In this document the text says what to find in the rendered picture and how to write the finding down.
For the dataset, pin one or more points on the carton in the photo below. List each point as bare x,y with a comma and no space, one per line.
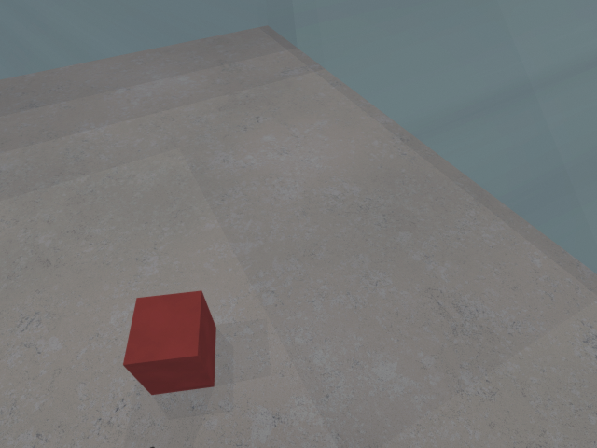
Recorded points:
171,345

